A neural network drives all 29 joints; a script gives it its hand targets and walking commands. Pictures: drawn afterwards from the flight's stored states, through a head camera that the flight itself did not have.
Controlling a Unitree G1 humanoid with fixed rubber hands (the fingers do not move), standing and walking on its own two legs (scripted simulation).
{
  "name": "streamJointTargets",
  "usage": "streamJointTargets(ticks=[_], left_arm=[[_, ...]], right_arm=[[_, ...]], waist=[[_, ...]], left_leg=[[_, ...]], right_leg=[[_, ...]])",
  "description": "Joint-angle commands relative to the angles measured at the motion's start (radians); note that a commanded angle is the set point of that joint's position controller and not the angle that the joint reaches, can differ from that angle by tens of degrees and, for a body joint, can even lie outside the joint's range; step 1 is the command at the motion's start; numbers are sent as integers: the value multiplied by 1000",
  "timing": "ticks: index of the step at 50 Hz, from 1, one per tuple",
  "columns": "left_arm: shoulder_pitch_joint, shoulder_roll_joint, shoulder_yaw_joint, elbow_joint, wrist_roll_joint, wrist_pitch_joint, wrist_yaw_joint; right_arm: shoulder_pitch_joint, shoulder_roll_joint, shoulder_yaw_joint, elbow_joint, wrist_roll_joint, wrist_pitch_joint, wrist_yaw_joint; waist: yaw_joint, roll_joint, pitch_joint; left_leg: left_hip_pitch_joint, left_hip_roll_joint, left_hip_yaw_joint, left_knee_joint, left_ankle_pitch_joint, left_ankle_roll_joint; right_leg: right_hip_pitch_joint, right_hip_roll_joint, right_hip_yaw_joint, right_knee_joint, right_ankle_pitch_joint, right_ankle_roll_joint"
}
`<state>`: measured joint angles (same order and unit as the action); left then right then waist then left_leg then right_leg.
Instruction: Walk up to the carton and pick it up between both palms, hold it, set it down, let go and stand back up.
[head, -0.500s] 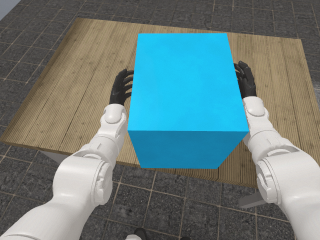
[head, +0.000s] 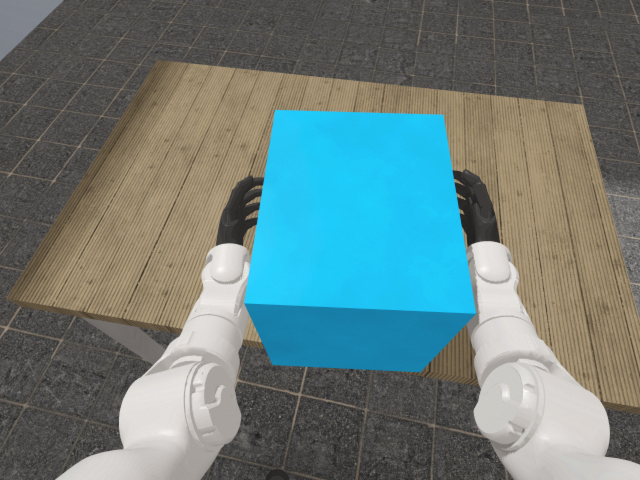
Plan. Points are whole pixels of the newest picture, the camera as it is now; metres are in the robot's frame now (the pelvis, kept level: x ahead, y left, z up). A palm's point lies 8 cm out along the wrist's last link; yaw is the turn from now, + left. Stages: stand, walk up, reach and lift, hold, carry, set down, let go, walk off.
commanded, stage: reach and lift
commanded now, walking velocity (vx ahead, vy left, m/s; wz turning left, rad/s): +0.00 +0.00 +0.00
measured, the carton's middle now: (351, 248) +0.42 -0.02 -0.02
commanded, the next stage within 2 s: none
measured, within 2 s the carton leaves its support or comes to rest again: leaves its support in 1.60 s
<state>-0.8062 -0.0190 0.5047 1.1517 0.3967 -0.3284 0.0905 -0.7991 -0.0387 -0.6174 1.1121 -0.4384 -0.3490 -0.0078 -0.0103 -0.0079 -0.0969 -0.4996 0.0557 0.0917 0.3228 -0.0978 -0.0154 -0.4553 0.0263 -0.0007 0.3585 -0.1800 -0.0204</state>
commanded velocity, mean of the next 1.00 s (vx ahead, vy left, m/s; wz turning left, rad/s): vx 0.00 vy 0.00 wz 0.00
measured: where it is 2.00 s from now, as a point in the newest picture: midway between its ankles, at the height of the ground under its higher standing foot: outside the picture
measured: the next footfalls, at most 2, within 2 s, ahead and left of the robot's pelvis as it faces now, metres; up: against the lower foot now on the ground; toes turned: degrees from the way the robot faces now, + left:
none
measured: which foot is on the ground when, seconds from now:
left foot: down 0.00-1.00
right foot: down 0.00-1.00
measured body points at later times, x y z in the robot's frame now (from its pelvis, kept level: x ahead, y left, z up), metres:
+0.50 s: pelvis +0.01 +0.00 +0.00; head +0.09 +0.01 +0.44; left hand +0.43 +0.14 +0.02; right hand +0.43 -0.18 +0.04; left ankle +0.02 +0.13 -0.74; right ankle -0.02 -0.10 -0.74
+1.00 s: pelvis +0.01 +0.00 +0.00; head +0.09 +0.01 +0.44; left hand +0.43 +0.14 +0.02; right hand +0.43 -0.18 +0.03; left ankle +0.02 +0.13 -0.74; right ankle -0.02 -0.10 -0.74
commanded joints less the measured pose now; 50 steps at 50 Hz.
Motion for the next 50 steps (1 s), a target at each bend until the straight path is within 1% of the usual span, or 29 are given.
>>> streamJointTargets(ticks=[1, 5, 13, 17, 24, 30, 34, 42, 50], left_arm=[[-417, -453, -180, -100, 45, 9, -70], [-388, -473, -194, -127, 51, 20, -70], [-368, -485, -200, -136, 41, 19, -82], [-369, -491, -205, -140, 39, 18, -81], [-366, -503, -222, -155, 40, 27, -73], [-361, -508, -230, -161, 39, 36, -70], [-361, -510, -232, -162, 36, 36, -70], [-367, -511, -229, -157, 33, 28, -73], [-374, -516, -245, -153, 20, 23, -69]], right_arm=[[-398, 474, 196, -5, -66, -47, 137], [-394, 481, 205, -6, -58, -61, 135], [-388, 503, 235, -20, -58, -74, 127], [-383, 513, 241, -24, -56, -73, 128], [-377, 514, 237, -18, -46, -69, 133], [-378, 509, 237, -17, -39, -67, 136], [-380, 511, 241, -18, -37, -69, 135], [-388, 520, 250, -17, -37, -79, 129], [-391, 531, 267, -9, -27, -84, 122]], waist=[[-3, -6, -525], [-5, 5, -510], [-3, -34, -492], [-2, -33, -503], [-3, -13, -505], [-3, -7, -497], [-3, -11, -500], [-3, -19, -495], [-1, -14, -512]], left_leg=[[399, -3, 20, 57, 246, -3], [407, -3, 17, 65, 289, -5], [348, -10, 16, 36, 250, 15], [354, -9, 16, 34, 246, 15], [393, -3, 13, 41, 259, 7], [397, -1, 11, 38, 248, 8], [387, -2, 11, 35, 242, 10], [351, -5, 11, 31, 241, 13], [344, -4, 11, 30, 240, 13]], right_leg=[[147, -18, -74, -4, 457, 45], [159, -22, -75, 1, 499, 47], [235, -31, -62, 19, 574, 64], [230, -30, -63, 15, 562, 62], [182, -24, -72, -6, 497, 49], [165, -23, -74, -16, 461, 44], [170, -24, -73, -15, 467, 45], [200, -28, -68, -1, 517, 52], [198, -27, -66, -4, 518, 48]])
